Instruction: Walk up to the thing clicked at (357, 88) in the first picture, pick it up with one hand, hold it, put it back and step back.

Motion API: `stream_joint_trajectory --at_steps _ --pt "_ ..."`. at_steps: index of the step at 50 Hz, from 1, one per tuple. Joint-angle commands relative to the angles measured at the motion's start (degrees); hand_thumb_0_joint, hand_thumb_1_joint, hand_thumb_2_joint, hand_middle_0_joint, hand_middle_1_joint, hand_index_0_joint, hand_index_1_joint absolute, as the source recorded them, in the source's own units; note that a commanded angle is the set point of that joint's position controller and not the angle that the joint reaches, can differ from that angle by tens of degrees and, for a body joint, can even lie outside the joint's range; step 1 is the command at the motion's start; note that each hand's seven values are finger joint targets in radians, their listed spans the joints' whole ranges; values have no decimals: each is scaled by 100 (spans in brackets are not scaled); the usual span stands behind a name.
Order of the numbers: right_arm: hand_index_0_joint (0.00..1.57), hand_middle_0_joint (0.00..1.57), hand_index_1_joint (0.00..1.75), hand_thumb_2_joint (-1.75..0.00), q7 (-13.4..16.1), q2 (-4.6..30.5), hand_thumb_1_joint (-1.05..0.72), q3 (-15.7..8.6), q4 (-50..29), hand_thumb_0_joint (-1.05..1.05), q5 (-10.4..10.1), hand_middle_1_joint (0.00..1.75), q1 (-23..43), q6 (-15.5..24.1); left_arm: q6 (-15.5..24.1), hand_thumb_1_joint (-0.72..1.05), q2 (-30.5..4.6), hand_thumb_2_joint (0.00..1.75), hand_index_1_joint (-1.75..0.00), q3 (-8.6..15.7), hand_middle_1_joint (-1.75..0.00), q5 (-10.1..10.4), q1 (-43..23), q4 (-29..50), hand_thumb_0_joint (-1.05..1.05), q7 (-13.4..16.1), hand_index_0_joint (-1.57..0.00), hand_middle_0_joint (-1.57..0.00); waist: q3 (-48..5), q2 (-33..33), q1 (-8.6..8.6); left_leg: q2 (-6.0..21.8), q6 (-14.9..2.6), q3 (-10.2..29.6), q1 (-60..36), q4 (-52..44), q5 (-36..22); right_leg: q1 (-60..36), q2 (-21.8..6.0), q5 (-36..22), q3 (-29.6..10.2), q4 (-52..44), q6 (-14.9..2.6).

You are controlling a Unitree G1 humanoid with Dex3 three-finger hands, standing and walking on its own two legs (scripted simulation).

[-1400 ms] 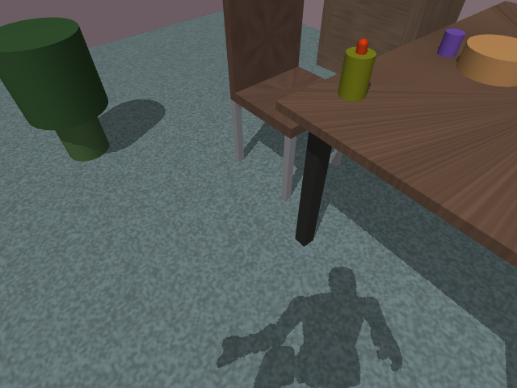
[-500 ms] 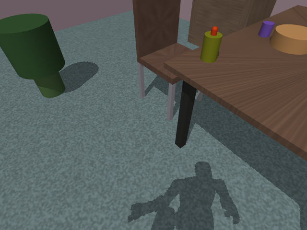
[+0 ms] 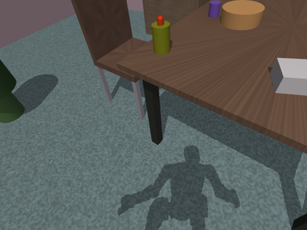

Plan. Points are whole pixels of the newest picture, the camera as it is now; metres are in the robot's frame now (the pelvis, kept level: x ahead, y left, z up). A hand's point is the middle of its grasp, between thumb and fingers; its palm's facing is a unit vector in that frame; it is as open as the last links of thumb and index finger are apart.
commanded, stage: walk up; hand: left
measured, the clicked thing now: (161, 34) +0.96 -0.02 +0.05
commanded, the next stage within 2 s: none
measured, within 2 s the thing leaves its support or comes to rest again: neither
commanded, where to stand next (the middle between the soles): +0.42 +0.15 m, yaw -39 degrees
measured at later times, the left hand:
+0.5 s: hand (61, 190) +0.30 +0.35 -0.15, palm faces -0.30 -0.80 -0.52, open 7.4 cm
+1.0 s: hand (79, 122) +0.58 +0.35 -0.13, palm faces -0.39 -0.72 -0.57, open 7.4 cm
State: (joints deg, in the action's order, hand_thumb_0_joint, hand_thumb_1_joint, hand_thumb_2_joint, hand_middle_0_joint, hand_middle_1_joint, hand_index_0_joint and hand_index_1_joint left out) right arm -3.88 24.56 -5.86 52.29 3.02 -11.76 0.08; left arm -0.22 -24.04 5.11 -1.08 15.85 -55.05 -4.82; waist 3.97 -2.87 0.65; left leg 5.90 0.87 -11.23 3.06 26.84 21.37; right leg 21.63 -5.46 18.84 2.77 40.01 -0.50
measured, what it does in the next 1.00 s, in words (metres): walks ahead, turning right: right foot, then left foot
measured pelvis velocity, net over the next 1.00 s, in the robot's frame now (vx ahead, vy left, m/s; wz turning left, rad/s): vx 0.36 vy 0.14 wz -0.47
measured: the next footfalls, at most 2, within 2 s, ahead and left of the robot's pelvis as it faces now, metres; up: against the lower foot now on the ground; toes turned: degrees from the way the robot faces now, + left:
right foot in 0.02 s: +0.10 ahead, -0.14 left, +0.00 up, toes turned -7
left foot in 0.50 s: +0.39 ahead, +0.17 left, +0.00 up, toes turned -13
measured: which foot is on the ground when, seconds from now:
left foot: down 0.00-0.02, up 0.04-0.48, down 0.50-0.88, up 0.90-1.00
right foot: up 0.00-0.00, down 0.02-0.52, up 0.54-0.84, down 0.86-1.00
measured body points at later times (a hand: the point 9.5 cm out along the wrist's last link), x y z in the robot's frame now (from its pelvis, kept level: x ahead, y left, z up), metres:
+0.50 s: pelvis +0.22 +0.06 -0.03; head +0.25 +0.03 +0.41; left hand +0.32 +0.39 -0.11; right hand +0.26 -0.30 -0.13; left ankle +0.35 +0.18 -0.74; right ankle +0.06 -0.13 -0.73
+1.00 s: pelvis +0.36 +0.14 -0.03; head +0.38 +0.08 +0.42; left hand +0.60 +0.39 -0.09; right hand +0.28 -0.17 -0.17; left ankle +0.38 +0.25 -0.66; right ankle +0.39 +0.01 -0.73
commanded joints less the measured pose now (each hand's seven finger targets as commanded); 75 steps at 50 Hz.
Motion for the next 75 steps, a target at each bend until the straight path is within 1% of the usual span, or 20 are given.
stream_joint_trajectory --at_steps 1,3,4,9,21,25,26,27,32,39,43,44,46,49,59,60,61,63,66,75 --pt "20 20 30 -90 68 821 -90 -154 -1028 0 -27 30 1014 23 303 90 -1435 90 -30 521 -30 -21 1729 16 0 302 -20 -20 -672 1327 -1010 84 -622 -73 2341 2849 245 -2798 512 -149 -56 -1023 -204" --pt "20 20 30 -90 -7 680 -90 -24 -1216 0 -120 30 568 -71 383 90 -2012 90 -30 599 -30 -39 1316 486 0 495 -20 -20 -143 1790 -591 -497 -89 1196 3983 4591 1385 -2228 -1543 2275 -4576 -3098 -1060" --pt "20 20 30 -90 4 1100 -90 -162 -1294 0 -75 30 811 -50 367 90 -2212 90 -30 626 -30 29 1020 610 0 510 -20 -20 143 1281 -538 -250 -75 1617 3879 4540 1396 -1689 -1867 2763 -5280 -3270 -1610" --pt "20 20 30 -90 -17 1007 -90 -130 -943 0 -175 30 78 -75 569 90 -1540 90 -30 413 -30 140 647 828 0 692 -20 -20 82 847 -53 227 -36 1695 3200 3790 -250 -1443 -742 -1199 -2374 -2151 -942" --pt "20 20 30 -90 -188 1033 -90 -327 -1923 0 111 30 1006 -77 696 90 -1895 90 -30 431 -30 37 1216 1239 0 997 -20 -20 -64 970 -151 231 -53 1447 2918 1977 -811 -1138 -620 -2728 -1920 -962 -1029" --pt "20 20 30 -90 -117 1612 -90 -666 -1439 0 182 30 -1209 -30 667 90 -1290 90 -30 183 -30 52 916 1499 0 1078 -20 -20 -1032 -605 1175 29 -598 1666 -476 267 -387 540 193 -2090 -997 2329 -285" --pt "20 20 30 -90 -20 1907 -90 -753 -1453 0 150 30 -1346 -7 656 90 -674 90 -30 -16 -30 74 1500 1460 0 1073 -20 -20 -1234 -2190 976 1384 -726 3308 -1318 110 -1181 1927 1079 1495 -677 3646 -39" --pt "20 20 30 -90 37 2056 -90 -747 -1548 0 -172 30 -818 -13 628 90 -1001 90 -30 73 -30 173 1874 1267 0 1154 -20 -20 -1484 -1939 527 1916 -1178 4867 -1308 -753 -777 2153 885 1436 -571 3959 -176" --pt "20 20 30 -90 85 1108 -90 -387 -1766 0 -115 30 -230 17 550 90 -1322 90 -30 157 -30 283 1203 969 0 960 -20 -20 -86 -657 260 856 -1056 1802 1080 -375 -2671 1138 211 347 -461 3522 -171" --pt "20 20 30 -90 52 1036 -90 -280 -1972 0 83 30 -553 -129 560 90 -1071 90 -30 127 -30 204 1004 1257 0 1025 -20 -20 -349 -684 353 930 -1425 1095 534 284 -4462 358 388 -143 205 518 -12" --pt "20 20 30 -90 21 658 -90 -147 -2198 0 -114 30 -20 -253 558 90 -1656 90 -30 417 -30 79 2080 1073 0 1174 -20 -20 -885 516 -731 159 -373 652 2614 2678 -1885 -2500 -1 -1959 -921 -829 -508" --pt "20 20 30 -90 65 519 -90 -105 -2136 0 -153 30 -485 -308 531 90 -1986 90 -30 491 -30 17 1855 1295 0 1225 -20 -20 -1017 1684 -578 -564 12 698 3671 4045 1247 -2778 -1517 -2452 -3151 -1276 -1249" --pt "20 20 30 -90 217 1096 -90 -326 -1860 0 -61 30 -941 -598 444 90 -1827 90 -30 347 -30 91 788 1694 0 1263 -20 -20 -728 770 -126 -259 155 1671 3211 5298 1650 -1229 -2251 -768 -4182 -1773 -1975" --pt "20 20 30 -90 225 1173 -90 -331 -1542 0 -153 30 -741 -585 437 90 -1597 90 -30 262 -30 69 356 1664 0 1244 -20 -20 -238 608 46 -98 9 1827 2898 5149 788 -163 -1183 -212 -2700 -1697 -1241" --pt "20 20 30 -90 468 1019 -90 -202 -549 0 -289 30 -1496 15 -11 90 -1306 90 -30 245 -30 -89 -386 1754 0 676 -20 -20 -533 1263 211 -727 67 533 801 669 -470 768 199 -187 -1160 502 -826" --pt "20 20 30 -90 525 1340 -90 -255 -499 0 -193 30 -1609 96 -77 90 -907 90 -30 150 -30 -59 -348 1819 0 667 -20 -20 -296 242 316 -90 -99 1623 863 16 -82 1293 735 192 -1164 1581 -585" --pt "20 20 30 -90 581 1985 -90 -366 -710 0 -95 30 -1253 170 -94 90 -665 90 -30 95 -30 -46 -304 1905 0 665 -20 -20 -77 -865 157 1622 -590 4221 1011 -541 163 2299 1372 1343 -1221 2533 -217" --pt "20 20 30 -90 621 2417 -90 -461 -972 0 -184 30 -199 222 -112 90 -1463 90 -30 281 -30 -150 -674 1700 0 703 -20 -20 512 -699 48 2751 -2030 5341 2382 -1060 274 1817 745 1467 -1739 3525 -49" --pt "20 20 30 -90 722 1614 -90 -240 -873 0 -151 30 -82 328 -150 90 -1287 90 -30 372 -30 48 92 1177 0 545 -20 -20 475 -520 -316 1039 -956 2406 1375 -27 -1412 1982 925 484 -1569 3516 -65" --pt "20 20 30 -90 738 1773 -90 -279 -802 0 -154 30 -1081 425 -117 90 -1060 90 -30 270 -30 -30 -806 1416 0 298 -20 -20 -400 -1214 237 1395 -1354 1964 -162 679 -3750 1359 477 1166 -672 1458 17"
